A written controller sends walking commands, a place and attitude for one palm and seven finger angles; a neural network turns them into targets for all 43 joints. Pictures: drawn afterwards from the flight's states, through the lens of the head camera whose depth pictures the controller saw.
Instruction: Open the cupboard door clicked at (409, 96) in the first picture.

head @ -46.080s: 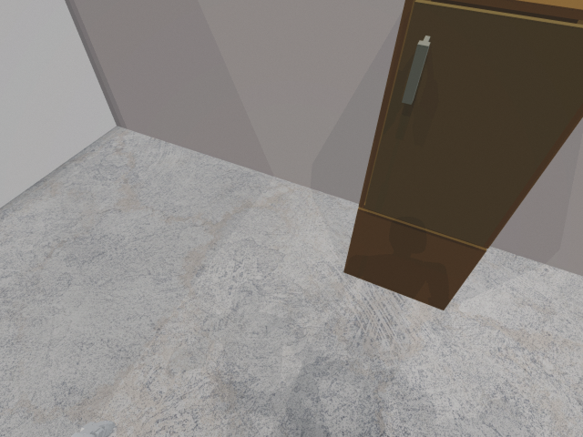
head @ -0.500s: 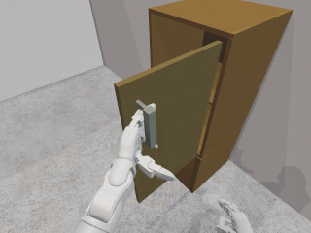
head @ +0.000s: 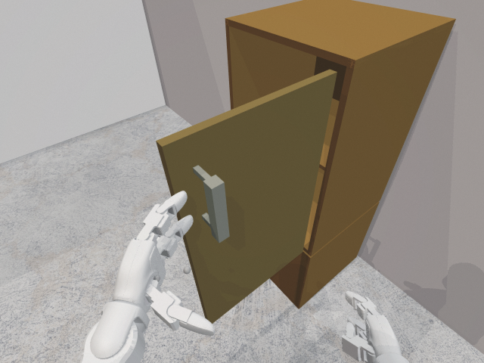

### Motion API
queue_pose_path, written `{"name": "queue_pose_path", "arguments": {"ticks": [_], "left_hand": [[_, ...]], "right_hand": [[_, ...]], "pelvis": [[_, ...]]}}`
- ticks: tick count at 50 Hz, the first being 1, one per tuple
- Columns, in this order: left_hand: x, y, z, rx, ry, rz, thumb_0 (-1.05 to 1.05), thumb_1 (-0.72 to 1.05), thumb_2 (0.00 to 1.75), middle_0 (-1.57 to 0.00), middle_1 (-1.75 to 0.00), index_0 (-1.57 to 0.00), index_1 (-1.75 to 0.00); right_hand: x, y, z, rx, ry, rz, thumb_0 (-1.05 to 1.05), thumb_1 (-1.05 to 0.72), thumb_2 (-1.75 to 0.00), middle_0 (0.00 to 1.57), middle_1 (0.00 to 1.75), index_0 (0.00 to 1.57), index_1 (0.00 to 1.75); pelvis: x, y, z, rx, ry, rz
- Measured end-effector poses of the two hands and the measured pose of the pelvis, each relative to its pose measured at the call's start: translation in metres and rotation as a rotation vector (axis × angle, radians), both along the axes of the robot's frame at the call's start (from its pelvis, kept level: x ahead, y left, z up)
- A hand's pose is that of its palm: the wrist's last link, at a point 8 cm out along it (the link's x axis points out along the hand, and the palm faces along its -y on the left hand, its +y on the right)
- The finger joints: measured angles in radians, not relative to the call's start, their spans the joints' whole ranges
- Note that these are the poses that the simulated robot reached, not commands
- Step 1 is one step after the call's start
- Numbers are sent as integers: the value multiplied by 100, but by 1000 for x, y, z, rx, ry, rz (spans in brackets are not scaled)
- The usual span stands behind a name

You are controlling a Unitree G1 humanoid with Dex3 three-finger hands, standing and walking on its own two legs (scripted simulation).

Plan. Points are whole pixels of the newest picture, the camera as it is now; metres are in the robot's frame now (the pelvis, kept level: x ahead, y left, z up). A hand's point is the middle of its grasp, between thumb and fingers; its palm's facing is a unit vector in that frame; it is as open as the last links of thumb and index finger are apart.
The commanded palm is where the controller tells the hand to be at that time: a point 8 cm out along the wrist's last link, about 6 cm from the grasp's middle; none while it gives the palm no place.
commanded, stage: slide the hand sideways off the handle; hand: left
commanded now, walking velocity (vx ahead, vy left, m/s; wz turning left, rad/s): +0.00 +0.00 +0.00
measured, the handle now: (210, 203) +0.33 +0.08 +0.14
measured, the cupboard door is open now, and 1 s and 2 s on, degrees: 90 90 90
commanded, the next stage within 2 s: draw the hand back to the body in 0.34 s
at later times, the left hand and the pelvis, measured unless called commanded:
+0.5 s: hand (151, 282) +0.19 +0.14 +0.13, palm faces -0.06 -1.00 -0.03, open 16.3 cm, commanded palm +0.17 +0.20 +0.13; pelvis +0.00 +0.00 -0.01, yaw +1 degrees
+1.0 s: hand (99, 277) +0.19 +0.20 +0.14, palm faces +0.06 -0.99 -0.16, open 16.0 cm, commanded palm +0.15 +0.25 +0.15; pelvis +0.00 +0.02 +0.00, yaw +1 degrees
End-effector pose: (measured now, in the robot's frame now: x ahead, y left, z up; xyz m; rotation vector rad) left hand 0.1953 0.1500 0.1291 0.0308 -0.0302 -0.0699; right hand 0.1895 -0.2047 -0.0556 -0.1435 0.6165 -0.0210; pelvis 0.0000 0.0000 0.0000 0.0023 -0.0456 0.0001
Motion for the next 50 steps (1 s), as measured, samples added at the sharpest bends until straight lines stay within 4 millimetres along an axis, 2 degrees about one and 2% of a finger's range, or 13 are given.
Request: {"name": "queue_pose_path", "arguments": {"ticks": [11,17,20,27,39,48,50], "left_hand": [[-12,28,-1,26,0,48,-2,-50,30,-17,-31,-16,-30],[-17,47,-4,31,8,48,-2,-50,30,-16,-30,-15,-30],[-19,49,-3,17,-1,41,-2,-50,30,-15,-30,-15,-30],[-19,45,-2,7,-18,-1,-2,-50,30,-15,-30,-15,-30],[-23,76,8,32,-21,43,-2,-50,30,-15,-30,-15,-30],[-30,97,14,45,-10,57,-2,-47,31,-15,-30,-15,-30],[-31,103,19,126,-30,122,-2,-44,33,-15,-30,-16,-30]], "right_hand": [[-3,-15,-8,-17,-21,-8,1,-91,-90,20,30,20,30],[-9,-21,-12,-37,-21,-20,1,-91,-90,20,30,20,30],[-11,-21,-12,-43,-33,-25,1,-91,-90,20,30,20,30],[-12,-11,-9,-43,-68,-25,2,-91,-90,20,30,20,30],[-8,15,-4,-22,-93,2,2,-91,-90,20,30,20,30],[-4,20,2,-38,-106,11,2,-90,-90,20,30,21,30],[-4,21,4,-53,-106,14,2,-90,-90,20,30,21,30]], "pelvis": [[6,-9,-2,0,21,14],[6,-8,-4,-5,31,19],[5,-5,-4,-7,36,22],[2,4,-5,-7,41,19],[-1,16,-4,-16,27,19],[-2,22,-1,-20,15,24],[-3,23,0,-20,7,21]]}}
